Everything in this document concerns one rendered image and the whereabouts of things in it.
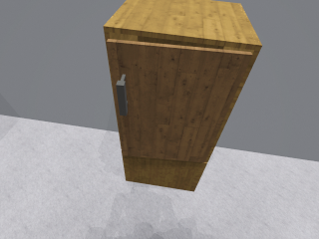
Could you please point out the cupboard door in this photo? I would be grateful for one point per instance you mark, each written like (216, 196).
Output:
(178, 96)

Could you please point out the handle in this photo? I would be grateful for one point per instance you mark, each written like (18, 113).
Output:
(122, 96)

